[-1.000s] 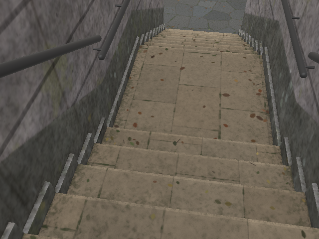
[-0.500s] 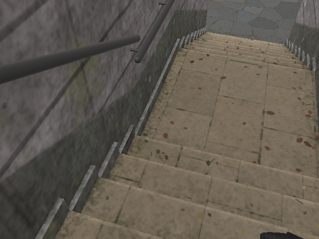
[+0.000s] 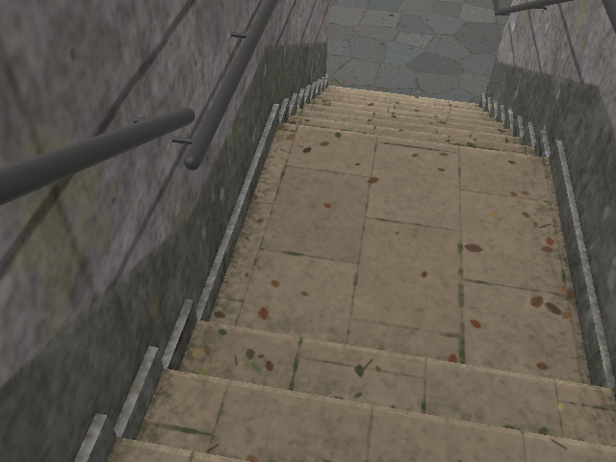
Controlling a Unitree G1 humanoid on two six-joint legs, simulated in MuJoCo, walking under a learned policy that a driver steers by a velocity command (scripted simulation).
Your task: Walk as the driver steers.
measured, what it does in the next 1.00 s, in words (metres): goes down: right foot 0.15 m lower, then left foot 0.15 m lower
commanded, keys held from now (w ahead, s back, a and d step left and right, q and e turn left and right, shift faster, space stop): w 0.54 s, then w+e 0.46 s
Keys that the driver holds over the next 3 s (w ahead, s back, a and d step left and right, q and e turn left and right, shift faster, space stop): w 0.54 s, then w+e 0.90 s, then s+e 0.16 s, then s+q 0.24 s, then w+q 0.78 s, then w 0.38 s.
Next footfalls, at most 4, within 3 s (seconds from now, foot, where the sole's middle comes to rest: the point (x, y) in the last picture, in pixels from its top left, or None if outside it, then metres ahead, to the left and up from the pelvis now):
0.12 right None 0.19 -0.13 -0.88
0.68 left None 0.53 0.10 -1.03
1.26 right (363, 449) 0.75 -0.22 -1.18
1.74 left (340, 386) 1.04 -0.19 -1.33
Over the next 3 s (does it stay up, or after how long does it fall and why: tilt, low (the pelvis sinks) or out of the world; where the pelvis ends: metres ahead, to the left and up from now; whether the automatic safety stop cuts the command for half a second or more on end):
stays up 1.14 -0.23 -0.57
